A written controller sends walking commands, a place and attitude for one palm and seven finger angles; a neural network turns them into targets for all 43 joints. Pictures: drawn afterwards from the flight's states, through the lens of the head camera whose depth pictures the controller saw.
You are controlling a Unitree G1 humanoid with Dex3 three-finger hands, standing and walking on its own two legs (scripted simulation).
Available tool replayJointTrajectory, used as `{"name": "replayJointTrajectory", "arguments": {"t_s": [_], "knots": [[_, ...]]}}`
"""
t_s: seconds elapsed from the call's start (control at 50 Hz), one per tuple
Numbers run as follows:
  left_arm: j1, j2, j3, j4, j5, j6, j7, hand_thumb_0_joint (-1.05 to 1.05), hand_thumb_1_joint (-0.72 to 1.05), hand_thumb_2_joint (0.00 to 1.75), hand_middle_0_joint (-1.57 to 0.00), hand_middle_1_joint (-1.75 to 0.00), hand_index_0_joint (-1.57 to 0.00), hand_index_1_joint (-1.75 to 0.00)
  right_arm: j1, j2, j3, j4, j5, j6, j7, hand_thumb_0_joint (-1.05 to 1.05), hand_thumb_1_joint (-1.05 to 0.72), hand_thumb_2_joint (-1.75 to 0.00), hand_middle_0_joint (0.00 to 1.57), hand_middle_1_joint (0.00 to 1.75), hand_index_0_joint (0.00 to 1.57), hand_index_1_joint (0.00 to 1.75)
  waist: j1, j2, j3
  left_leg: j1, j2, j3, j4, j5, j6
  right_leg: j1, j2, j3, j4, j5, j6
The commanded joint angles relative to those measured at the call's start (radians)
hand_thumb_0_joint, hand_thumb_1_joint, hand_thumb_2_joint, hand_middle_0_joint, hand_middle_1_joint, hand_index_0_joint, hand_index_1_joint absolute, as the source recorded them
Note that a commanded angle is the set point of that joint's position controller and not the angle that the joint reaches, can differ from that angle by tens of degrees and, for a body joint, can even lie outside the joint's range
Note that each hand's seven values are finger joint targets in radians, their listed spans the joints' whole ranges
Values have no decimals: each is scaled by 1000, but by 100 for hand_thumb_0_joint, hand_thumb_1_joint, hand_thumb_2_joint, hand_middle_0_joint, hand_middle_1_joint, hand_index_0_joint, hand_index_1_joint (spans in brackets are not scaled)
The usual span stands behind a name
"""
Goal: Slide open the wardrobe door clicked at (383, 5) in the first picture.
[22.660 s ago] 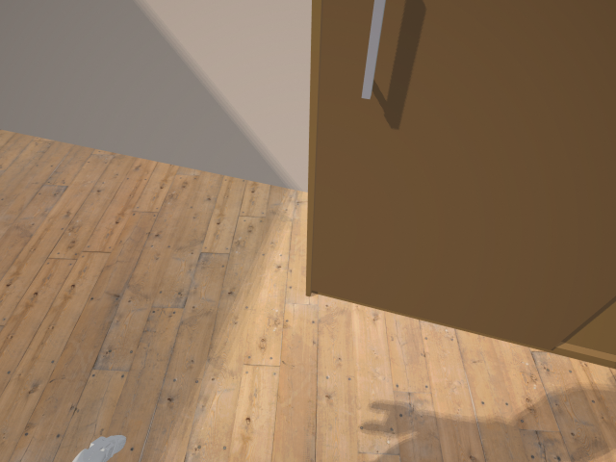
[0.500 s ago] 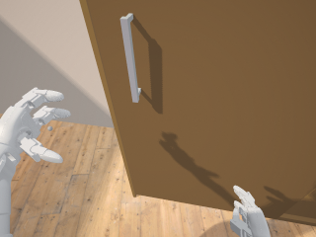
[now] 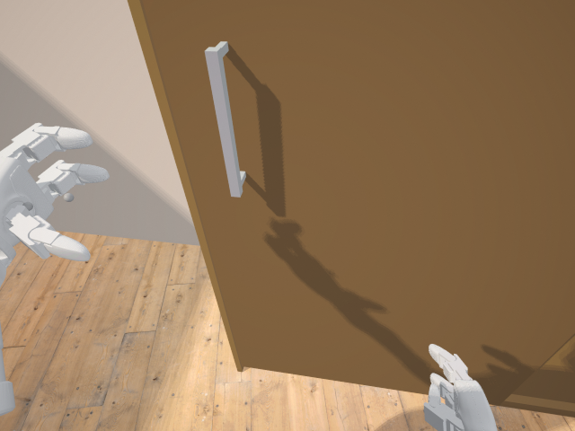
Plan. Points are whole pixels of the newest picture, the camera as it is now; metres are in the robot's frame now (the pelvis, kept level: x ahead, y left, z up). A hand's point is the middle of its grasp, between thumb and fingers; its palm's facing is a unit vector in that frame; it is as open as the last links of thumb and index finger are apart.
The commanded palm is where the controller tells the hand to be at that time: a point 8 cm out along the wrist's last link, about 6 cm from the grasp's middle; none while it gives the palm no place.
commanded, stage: raise the hand with hooked fingers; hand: left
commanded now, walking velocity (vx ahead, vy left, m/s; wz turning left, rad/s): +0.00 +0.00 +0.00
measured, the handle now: (230, 126) +0.49 +0.15 +0.22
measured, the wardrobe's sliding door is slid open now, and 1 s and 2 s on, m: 0.00 0.00 0.00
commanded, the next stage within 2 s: move the hooked fingers beside the handle in 0.22 s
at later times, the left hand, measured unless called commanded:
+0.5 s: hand (85, 192) +0.29 +0.28 +0.23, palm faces +0.06 -0.99 -0.10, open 14.0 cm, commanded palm +0.26 +0.31 +0.24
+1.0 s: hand (119, 174) +0.34 +0.26 +0.23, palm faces +0.04 -1.00 -0.08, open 14.0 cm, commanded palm +0.31 +0.30 +0.24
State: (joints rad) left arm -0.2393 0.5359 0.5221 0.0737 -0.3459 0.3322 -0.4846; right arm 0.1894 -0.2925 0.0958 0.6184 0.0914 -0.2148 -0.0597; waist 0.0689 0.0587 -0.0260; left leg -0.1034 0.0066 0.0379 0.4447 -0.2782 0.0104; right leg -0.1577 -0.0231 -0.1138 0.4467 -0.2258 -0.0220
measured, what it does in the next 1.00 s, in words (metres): stands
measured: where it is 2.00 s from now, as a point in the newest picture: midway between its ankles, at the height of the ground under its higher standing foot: outside the picture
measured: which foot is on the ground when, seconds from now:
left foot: down 0.00-1.00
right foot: down 0.00-1.00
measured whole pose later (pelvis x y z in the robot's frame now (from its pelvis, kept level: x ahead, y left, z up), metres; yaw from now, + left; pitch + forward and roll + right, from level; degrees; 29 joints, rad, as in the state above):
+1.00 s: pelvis +0.01 +0.00 +0.00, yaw +0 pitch -2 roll +0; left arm -0.41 0.48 0.40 0.20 -0.27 0.32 -0.40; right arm 0.19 -0.29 0.09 0.64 0.09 -0.20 -0.09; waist 0.06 0.05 -0.02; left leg -0.12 0.00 0.03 0.45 -0.29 0.01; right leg -0.18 -0.03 -0.12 0.46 -0.24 -0.02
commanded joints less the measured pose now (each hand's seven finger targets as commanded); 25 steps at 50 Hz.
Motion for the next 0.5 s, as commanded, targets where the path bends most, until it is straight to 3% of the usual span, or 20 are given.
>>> {"name": "replayJointTrajectory", "arguments": {"t_s": [0.0,0.02,0.08,0.14,0.22,0.26,0.32,0.4,0.42,0.44,0.46,0.48], "knots": [[-414,284,45,-216,15,-45,40,0,-50,30,-30,-120,-30,-120,-175,-93,-38,-168,6,-70,-21,0,-90,-90,20,30,20,30,-1,119,-131,25,-6,-67,-66,203,12,20,-9,62,-62,169,-11],[-412,273,25,-224,20,-43,39,0,-50,30,-30,-120,-30,-120,-178,-89,-36,-171,6,-70,-23,0,-90,-90,20,30,20,30,0,83,-128,27,-3,-67,-60,208,16,25,-7,68,-68,175,-10],[-418,289,33,-242,22,-52,26,0,-50,30,-30,-120,-30,-120,-171,-94,-36,-169,5,-74,-34,0,-90,-90,20,30,20,30,-5,56,-176,45,-7,-74,-64,201,20,47,-6,63,-64,174,-7],[-361,321,83,-206,6,-57,15,0,-50,30,-30,-120,-30,-120,-171,-96,-34,-163,1,-70,-33,0,-90,-90,20,30,20,30,7,3,-188,33,-9,-75,-61,208,24,68,-4,61,-65,190,-5],[-318,323,99,-141,-2,-37,12,0,-50,30,-30,-120,-30,-120,-180,-98,-34,-157,2,-64,-26,0,-90,-90,20,30,20,30,19,9,-137,0,-9,-74,-62,199,21,52,-6,60,-69,179,-7],[-351,303,71,-147,3,-25,12,0,-50,30,-30,-120,-30,-120,-185,-97,-32,-160,5,-62,-24,0,-90,-90,20,30,20,30,8,46,-133,4,-9,-69,-63,195,19,36,-10,61,-66,178,-6],[-387,266,19,-141,9,-23,12,0,-50,30,-30,-120,-30,-120,-184,-93,-30,-163,7,-64,-24,0,-90,-90,20,30,20,30,-6,-3,-133,10,-5,-74,-57,191,21,19,-6,63,-66,168,-3],[-515,283,0,-118,24,-53,23,0,-50,30,-30,-120,-30,-120,-167,-97,-32,-147,7,-71,-39,0,-90,-90,20,30,20,30,-24,26,-154,26,-6,-83,-56,146,22,-5,-6,67,-71,113,-3],[-530,276,-13,-106,26,-59,25,0,-50,30,-30,-120,-30,-120,-167,-94,-30,-141,4,-70,-40,0,-90,-90,20,30,20,30,-27,8,-144,21,-6,-81,-52,145,22,-6,-6,72,-77,110,-3],[-567,297,-2,-107,32,-69,31,0,-50,30,-30,-120,-30,-120,-166,-99,-34,-137,5,-71,-43,0,-90,-90,20,30,20,30,-30,36,-164,26,-7,-80,-54,137,22,-1,-10,74,-78,100,-3],[-579,278,-16,-104,37,-76,35,0,-50,30,-30,-120,-30,-120,-163,-96,-33,-140,4,-74,-45,0,-90,-90,20,30,20,30,-29,28,-180,32,-8,-88,-57,154,19,8,-9,66,-65,115,-6],[-577,279,-12,-120,39,-84,41,0,-50,30,-30,-120,-30,-120,-166,-91,-34,-144,3,-77,-44,0,-90,-90,20,30,20,30,-21,61,-201,43,-8,-86,-57,167,18,16,-11,66,-61,128,-9]]}}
